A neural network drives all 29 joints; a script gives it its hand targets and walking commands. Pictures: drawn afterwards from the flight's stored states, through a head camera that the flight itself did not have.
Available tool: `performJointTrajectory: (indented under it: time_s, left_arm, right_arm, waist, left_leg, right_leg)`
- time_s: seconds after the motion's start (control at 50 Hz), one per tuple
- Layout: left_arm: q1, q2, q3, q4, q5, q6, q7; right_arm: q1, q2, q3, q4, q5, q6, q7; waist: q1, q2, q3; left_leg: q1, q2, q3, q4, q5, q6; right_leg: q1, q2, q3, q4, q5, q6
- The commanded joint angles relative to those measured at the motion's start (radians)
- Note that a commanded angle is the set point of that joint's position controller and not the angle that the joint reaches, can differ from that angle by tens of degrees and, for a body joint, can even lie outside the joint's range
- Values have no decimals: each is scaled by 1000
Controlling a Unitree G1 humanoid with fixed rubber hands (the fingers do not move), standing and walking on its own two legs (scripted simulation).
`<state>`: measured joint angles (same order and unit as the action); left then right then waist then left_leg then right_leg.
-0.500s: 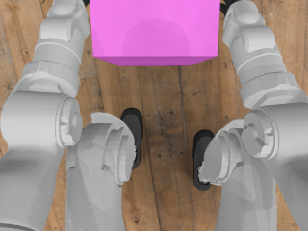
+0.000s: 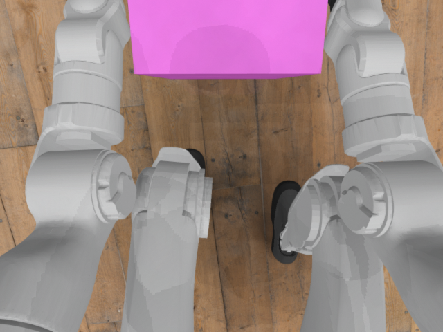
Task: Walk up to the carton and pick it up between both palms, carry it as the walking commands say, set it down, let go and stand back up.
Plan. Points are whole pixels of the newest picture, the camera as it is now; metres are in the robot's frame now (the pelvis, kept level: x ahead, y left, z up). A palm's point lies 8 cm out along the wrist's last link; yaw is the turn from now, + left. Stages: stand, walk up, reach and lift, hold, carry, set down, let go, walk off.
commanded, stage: reach and lift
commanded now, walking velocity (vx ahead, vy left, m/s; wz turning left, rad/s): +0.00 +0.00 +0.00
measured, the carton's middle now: (225, 5) +0.54 +0.10 -0.20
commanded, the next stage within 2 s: none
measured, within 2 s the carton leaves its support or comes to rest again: neither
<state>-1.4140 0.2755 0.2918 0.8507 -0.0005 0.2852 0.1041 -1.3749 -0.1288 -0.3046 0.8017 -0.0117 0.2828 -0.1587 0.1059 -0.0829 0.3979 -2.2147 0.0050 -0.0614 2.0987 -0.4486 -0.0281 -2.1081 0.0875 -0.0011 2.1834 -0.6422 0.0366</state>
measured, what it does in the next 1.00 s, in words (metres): rises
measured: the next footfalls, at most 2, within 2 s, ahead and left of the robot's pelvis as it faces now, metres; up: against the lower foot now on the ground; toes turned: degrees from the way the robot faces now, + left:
none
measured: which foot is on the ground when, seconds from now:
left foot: down 0.00-1.00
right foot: down 0.00-1.00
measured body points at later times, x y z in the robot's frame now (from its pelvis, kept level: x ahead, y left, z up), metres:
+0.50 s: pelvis -0.02 +0.00 +0.03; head +0.33 +0.07 +0.29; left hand +0.53 +0.24 -0.09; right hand +0.56 -0.06 -0.09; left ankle +0.15 +0.13 -0.35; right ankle +0.11 -0.12 -0.35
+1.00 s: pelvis -0.03 +0.00 +0.08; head +0.31 +0.06 +0.36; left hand +0.51 +0.23 -0.03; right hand +0.54 -0.07 -0.02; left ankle +0.15 +0.13 -0.35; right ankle +0.11 -0.12 -0.35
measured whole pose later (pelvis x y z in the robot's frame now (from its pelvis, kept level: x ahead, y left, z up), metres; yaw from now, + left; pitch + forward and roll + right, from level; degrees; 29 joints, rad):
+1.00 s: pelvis -0.03 +0.00 +0.08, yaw +1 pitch +23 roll -2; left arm -1.37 0.16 0.39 0.59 0.10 0.44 0.10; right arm -1.33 -0.09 -0.43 0.56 -0.08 0.44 -0.08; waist 0.09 -0.06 0.52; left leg -1.87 -0.02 -0.08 1.85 -0.39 -0.04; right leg -1.77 0.09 0.00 1.93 -0.57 0.04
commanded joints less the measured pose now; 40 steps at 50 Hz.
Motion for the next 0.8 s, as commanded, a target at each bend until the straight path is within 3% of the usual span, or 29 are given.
performJointTrajectory:
  time_s: [0.0,0.04,0.08,0.12,0.2,0.28,0.3,0.32,0.42,0.52,0.62,0.64,0.66,0.7,0.72,0.78]
  left_arm:
    - [-563,-1068,-430,-133,-122,20,-348]
    - [-593,-1082,-476,-206,-150,25,-343]
    - [-587,-1089,-480,-171,-156,42,-337]
    - [-603,-1104,-485,-203,-156,44,-334]
    - [-616,-1105,-470,-198,-138,65,-328]
    - [-625,-1118,-471,-188,-123,77,-327]
    - [-633,-1114,-467,-197,-117,79,-330]
    - [-637,-1127,-485,-228,-123,82,-329]
    - [-610,-1132,-454,-194,-89,100,-334]
    - [-628,-1137,-472,-233,-97,111,-337]
    - [-632,-1167,-475,-227,-95,126,-335]
    - [-634,-1184,-506,-274,-110,129,-333]
    - [-642,-1166,-492,-256,-106,129,-333]
    - [-612,-1190,-491,-239,-103,137,-332]
    - [-634,-1191,-510,-285,-114,137,-333]
    - [-603,-1196,-483,-218,-87,150,-332]
  right_arm:
    - [-777,982,455,-185,112,-24,270]
    - [-799,977,488,-248,132,-16,273]
    - [-809,963,487,-249,128,-2,281]
    - [-825,969,493,-280,137,0,281]
    - [-866,964,504,-305,141,17,288]
    - [-840,976,482,-266,124,33,296]
    - [-824,995,482,-240,121,41,299]
    - [-843,997,499,-286,136,41,301]
    - [-801,1030,480,-229,114,65,313]
    - [-817,1037,485,-260,113,78,315]
    - [-823,1034,476,-282,104,87,319]
    - [-825,1043,496,-317,118,89,319]
    - [-795,1035,474,-271,101,95,318]
    - [-831,1042,490,-310,109,97,321]
    - [-811,1047,492,-318,110,99,322]
    - [-793,1044,463,-275,90,110,330]
  waist:
    - [36,96,-1731]
    - [22,103,-1867]
    - [6,103,-1888]
    - [-7,97,-1890]
    - [13,90,-1895]
    - [6,91,-1876]
    - [19,88,-1868]
    - [18,96,-1931]
    - [44,84,-1901]
    - [35,64,-1966]
    - [23,75,-1985]
    - [17,87,-2066]
    - [14,86,-2021]
    - [16,82,-2031]
    - [0,84,-2077]
    - [9,102,-1993]
  left_leg:
    - [904,-99,146,-146,274,4]
    - [991,-103,140,-141,341,-1]
    - [1033,-102,134,-154,315,1]
    - [1048,-104,131,-151,371,3]
    - [1046,-105,129,-172,329,10]
    - [1033,-106,126,-198,274,10]
    - [1029,-105,135,-206,259,7]
    - [1063,-109,136,-208,283,7]
    - [1036,-111,148,-246,235,15]
    - [1060,-117,149,-270,235,16]
    - [1098,-123,146,-305,203,16]
    - [1147,-127,145,-311,238,15]
    - [1116,-122,141,-315,212,13]
    - [1136,-128,144,-330,208,15]
    - [1153,-127,140,-331,224,15]
    - [1123,-128,140,-362,158,15]
  right_leg:
    - [398,109,-91,-246,216,-35]
    - [465,114,-94,-242,273,-32]
    - [470,115,-94,-251,243,-32]
    - [476,115,-102,-258,290,-32]
    - [473,110,-99,-270,254,-30]
    - [469,109,-97,-292,214,-34]
    - [483,106,-90,-307,203,-36]
    - [518,111,-94,-307,229,-31]
    - [511,111,-87,-346,192,-30]
    - [549,111,-88,-374,203,-26]
    - [546,116,-90,-410,171,-29]
    - [592,118,-91,-411,211,-28]
    - [567,113,-84,-420,187,-35]
    - [581,116,-84,-437,181,-29]
    - [608,117,-83,-439,203,-32]
    - [558,113,-79,-465,144,-34]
